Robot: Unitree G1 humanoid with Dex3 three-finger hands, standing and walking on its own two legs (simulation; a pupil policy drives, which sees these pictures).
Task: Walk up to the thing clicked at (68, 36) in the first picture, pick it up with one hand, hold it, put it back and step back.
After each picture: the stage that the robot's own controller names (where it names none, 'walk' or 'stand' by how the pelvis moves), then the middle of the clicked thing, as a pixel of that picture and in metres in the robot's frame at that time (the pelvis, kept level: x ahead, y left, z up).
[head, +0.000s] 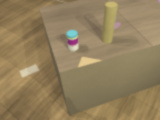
stand; (72, 40) +0.75 +0.09 -0.12
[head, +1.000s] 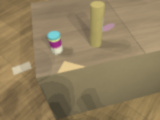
rise first; (55, 42) +0.67 +0.19 -0.09
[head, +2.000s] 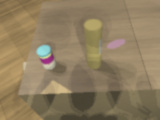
rise first; (46, 57) +0.54 +0.24 -0.09
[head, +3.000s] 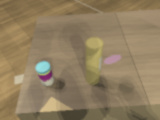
stand; (45, 74) +0.49 +0.21 -0.11
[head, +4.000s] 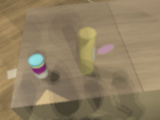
stand; (39, 66) +0.50 +0.25 -0.11
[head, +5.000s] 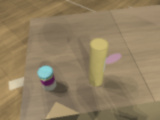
stand; (47, 78) +0.45 +0.20 -0.11
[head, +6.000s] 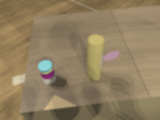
stand; (47, 72) +0.50 +0.21 -0.12
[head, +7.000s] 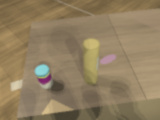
stand; (44, 77) +0.49 +0.23 -0.12
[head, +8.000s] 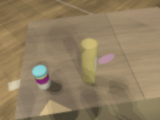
stand; (42, 77) +0.48 +0.24 -0.12
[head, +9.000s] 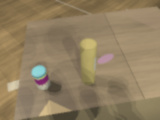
stand; (41, 78) +0.48 +0.24 -0.12
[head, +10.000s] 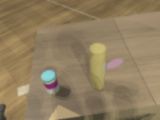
rise first; (50, 82) +0.47 +0.22 -0.12
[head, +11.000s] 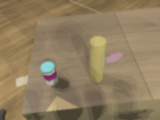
go down; (49, 74) +0.49 +0.22 -0.12
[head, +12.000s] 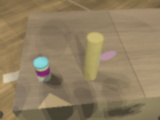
go down; (42, 70) +0.50 +0.20 -0.10
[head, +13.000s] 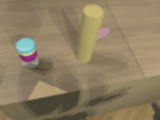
go down; (28, 54) +0.50 +0.20 -0.04
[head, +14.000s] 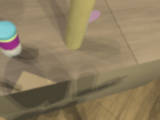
close in; (8, 40) +0.51 +0.21 -0.01
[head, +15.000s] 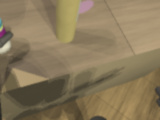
close; out of the picture +0.52 +0.21 +0.01
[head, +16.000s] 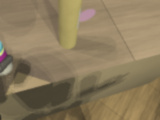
lift; out of the picture +0.46 +0.23 +0.00
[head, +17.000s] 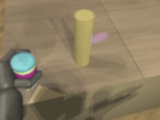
lift; (26, 71) +0.38 +0.18 +0.06
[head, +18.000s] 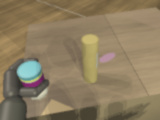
hold; (34, 81) +0.32 +0.18 +0.11
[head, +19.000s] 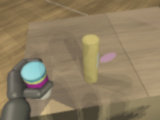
hold; (37, 81) +0.32 +0.16 +0.10
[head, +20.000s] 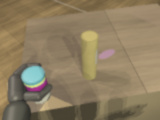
hold; (37, 85) +0.32 +0.17 +0.07
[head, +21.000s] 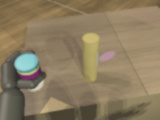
crouch; (31, 73) +0.35 +0.19 +0.11
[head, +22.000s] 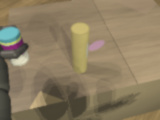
crouch; (14, 47) +0.46 +0.22 +0.10
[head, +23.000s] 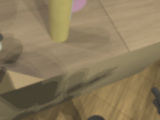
lower; out of the picture +0.52 +0.22 +0.01
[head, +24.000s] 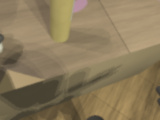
lower; out of the picture +0.52 +0.22 +0.01
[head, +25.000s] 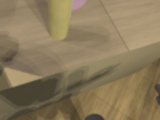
lower; out of the picture +0.52 +0.23 +0.01
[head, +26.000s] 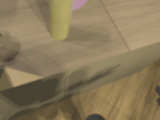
lower; out of the picture +0.52 +0.23 +0.01
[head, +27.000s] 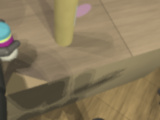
loosen; (3, 42) +0.50 +0.19 +0.00
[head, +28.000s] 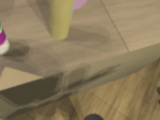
rise; out of the picture +0.51 +0.20 +0.00
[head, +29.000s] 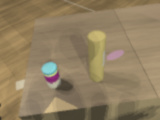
sink last; (51, 75) +0.47 +0.19 -0.07
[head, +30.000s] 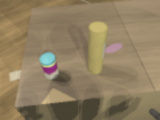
stand; (49, 66) +0.49 +0.19 -0.06
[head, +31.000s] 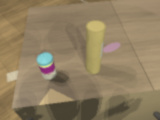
stand; (47, 66) +0.49 +0.19 -0.05
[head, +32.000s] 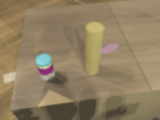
stand; (45, 67) +0.48 +0.19 -0.05
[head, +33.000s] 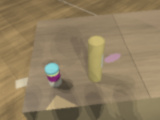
stand; (53, 75) +0.50 +0.19 -0.12
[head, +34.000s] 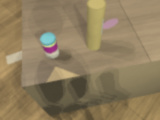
walk; (50, 46) +0.56 +0.17 -0.09
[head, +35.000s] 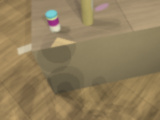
walk; (53, 21) +0.81 +0.22 -0.11
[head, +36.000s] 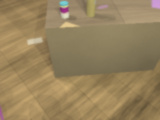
stand; (64, 10) +1.13 +0.17 -0.11
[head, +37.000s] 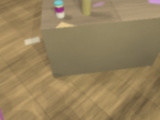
stand; (59, 9) +1.11 +0.20 -0.12
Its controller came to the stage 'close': yes
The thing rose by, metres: 0.23
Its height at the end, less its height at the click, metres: +0.00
